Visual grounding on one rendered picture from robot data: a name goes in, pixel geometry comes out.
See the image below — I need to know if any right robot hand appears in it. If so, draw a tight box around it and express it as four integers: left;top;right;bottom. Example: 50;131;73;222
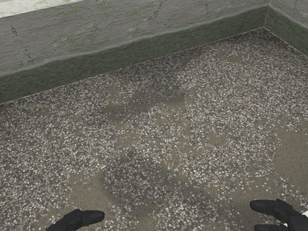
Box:
249;198;308;231

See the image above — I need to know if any left robot hand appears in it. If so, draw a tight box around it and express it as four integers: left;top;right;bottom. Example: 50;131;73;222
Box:
45;209;105;231

